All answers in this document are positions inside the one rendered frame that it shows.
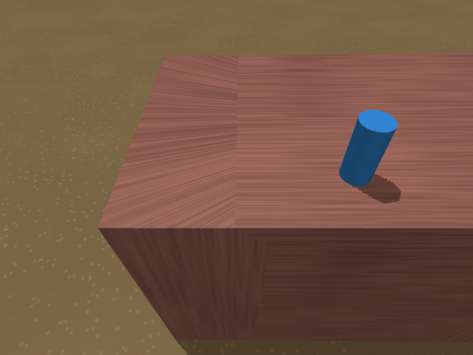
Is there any can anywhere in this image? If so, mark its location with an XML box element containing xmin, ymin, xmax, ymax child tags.
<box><xmin>339</xmin><ymin>109</ymin><xmax>398</xmax><ymax>186</ymax></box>

